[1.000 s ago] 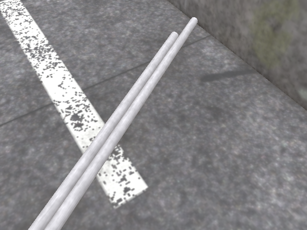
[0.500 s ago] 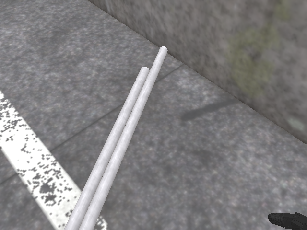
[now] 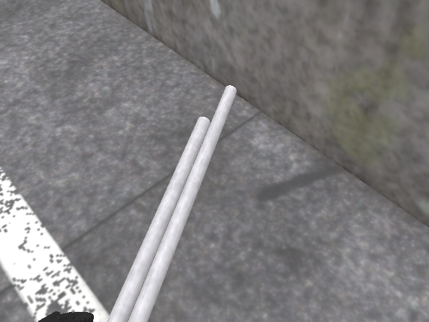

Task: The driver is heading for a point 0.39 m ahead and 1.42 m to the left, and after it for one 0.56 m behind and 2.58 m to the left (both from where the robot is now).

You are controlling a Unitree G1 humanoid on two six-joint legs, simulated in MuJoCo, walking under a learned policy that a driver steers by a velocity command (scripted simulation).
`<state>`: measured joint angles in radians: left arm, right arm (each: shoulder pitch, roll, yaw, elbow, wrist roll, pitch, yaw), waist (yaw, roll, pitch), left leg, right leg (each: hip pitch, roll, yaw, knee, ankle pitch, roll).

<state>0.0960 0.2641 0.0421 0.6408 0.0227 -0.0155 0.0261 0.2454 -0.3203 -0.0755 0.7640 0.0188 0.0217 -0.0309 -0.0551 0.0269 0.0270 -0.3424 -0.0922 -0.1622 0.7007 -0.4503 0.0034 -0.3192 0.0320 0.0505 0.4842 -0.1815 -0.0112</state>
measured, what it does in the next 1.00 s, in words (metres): steps on the spot, turning left: left foot, then right foot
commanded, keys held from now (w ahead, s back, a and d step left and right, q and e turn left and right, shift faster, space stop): q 1.00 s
